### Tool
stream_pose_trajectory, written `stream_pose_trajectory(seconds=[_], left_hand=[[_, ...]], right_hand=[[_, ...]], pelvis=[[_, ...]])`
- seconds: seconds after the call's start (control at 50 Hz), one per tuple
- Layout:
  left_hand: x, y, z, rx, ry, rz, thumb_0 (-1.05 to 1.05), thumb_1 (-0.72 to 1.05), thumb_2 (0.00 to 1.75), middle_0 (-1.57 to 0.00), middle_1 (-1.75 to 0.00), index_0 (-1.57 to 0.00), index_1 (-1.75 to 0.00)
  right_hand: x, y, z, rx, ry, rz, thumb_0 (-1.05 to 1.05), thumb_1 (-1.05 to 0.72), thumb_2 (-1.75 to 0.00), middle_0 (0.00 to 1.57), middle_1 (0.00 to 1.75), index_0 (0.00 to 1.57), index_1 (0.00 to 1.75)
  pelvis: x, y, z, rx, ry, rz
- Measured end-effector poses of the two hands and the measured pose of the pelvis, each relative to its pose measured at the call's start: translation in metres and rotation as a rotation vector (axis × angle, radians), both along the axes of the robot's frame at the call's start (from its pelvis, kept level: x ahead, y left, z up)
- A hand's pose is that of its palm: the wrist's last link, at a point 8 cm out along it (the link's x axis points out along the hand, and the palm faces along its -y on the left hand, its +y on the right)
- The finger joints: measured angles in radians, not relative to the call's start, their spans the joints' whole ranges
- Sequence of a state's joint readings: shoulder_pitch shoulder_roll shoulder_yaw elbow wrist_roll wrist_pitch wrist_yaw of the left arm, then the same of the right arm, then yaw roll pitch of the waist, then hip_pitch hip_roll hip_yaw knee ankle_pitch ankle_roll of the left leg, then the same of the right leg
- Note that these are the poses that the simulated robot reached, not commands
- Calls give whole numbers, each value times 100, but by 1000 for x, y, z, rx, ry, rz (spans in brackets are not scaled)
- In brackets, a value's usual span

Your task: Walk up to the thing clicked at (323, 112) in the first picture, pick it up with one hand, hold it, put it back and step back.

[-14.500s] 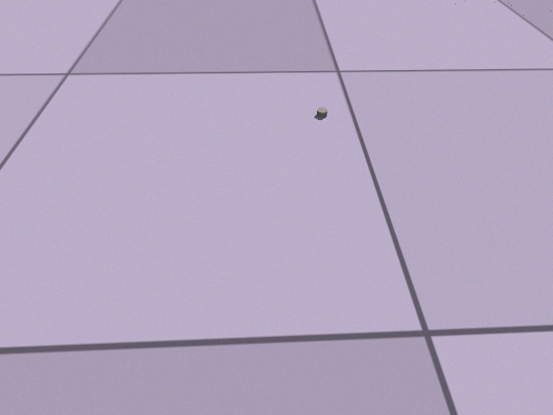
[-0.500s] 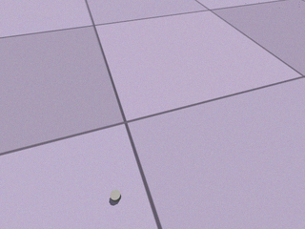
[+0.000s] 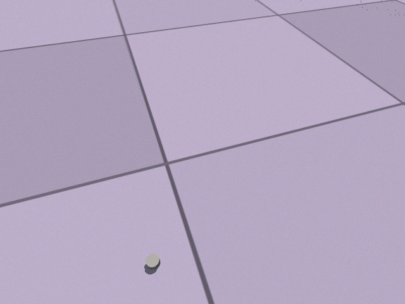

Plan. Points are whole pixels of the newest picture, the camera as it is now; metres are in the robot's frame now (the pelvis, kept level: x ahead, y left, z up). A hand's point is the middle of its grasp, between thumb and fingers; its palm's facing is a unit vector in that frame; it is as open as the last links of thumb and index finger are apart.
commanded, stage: stand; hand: left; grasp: from above
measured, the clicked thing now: (153, 261) +0.46 +0.23 -0.76
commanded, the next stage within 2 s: rise first in 0.28 s
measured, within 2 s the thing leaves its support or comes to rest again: neither
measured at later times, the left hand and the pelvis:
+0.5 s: hand out of the picture +0.10 +0.25 -0.16, palm faces +0.04 -0.94 -0.33, open 7.7 cm; pelvis -0.01 +0.00 -0.01, yaw +1 degrees
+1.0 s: hand out of the picture +0.13 +0.26 -0.22, palm faces -0.10 -0.90 -0.42, open 13.9 cm; pelvis -0.01 +0.01 -0.07, yaw +0 degrees
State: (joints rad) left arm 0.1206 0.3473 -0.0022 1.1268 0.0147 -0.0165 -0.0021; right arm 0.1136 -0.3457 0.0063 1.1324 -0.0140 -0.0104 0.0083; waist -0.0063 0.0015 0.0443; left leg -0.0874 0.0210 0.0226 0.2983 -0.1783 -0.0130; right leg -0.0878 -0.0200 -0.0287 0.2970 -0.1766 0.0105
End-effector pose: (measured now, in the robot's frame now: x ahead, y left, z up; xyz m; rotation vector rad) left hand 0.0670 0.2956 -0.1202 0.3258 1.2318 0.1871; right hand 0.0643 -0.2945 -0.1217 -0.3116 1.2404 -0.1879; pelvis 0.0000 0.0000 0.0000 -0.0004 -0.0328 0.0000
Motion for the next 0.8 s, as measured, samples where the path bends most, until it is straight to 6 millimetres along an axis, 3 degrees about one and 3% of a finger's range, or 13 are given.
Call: stream_pose_trajectory(seconds=[0.4, 0.46, 0.58, 0.64, 0.8], left_hand=[[-8, 2, 0, 1, 10, 9, 1, 90, 90, -20, -30, -20, -30], [6, -1, 0, -5, -65, 40, 1, 86, 92, -20, -34, -20, -35], [56, -3, -11, -20, -133, 0, 1, 61, 92, -18, -57, -18, -58], [72, 0, -15, -8, -150, -36, 1, 42, 92, -15, -73, -16, -72], [67, 3, -26, 41, -75, -77, 1, -13, 95, -9, -98, -10, -97]], right_hand=[[-3, 0, 0, -2, 5, 5, 1, -90, -90, 21, 30, 20, 30], [3, 6, 1, 1, -70, 2, 1, -92, -90, 20, 30, 20, 30], [7, 26, -6, 33, -139, 0, 1, -92, -90, 20, 30, 20, 30], [5, 33, -10, 46, -160, -19, 1, -92, -90, 20, 30, 20, 30], [16, 45, -18, 69, -230, -26, 1, -91, -90, 21, 30, 20, 30]], pelvis=[[-3, 0, 0, 0, -1, 3], [-8, 1, -3, -1, 28, 14], [-20, -1, -15, -4, 114, 13], [-20, -1, -22, -5, 145, 4], [-14, 7, -36, -14, 195, 1]])
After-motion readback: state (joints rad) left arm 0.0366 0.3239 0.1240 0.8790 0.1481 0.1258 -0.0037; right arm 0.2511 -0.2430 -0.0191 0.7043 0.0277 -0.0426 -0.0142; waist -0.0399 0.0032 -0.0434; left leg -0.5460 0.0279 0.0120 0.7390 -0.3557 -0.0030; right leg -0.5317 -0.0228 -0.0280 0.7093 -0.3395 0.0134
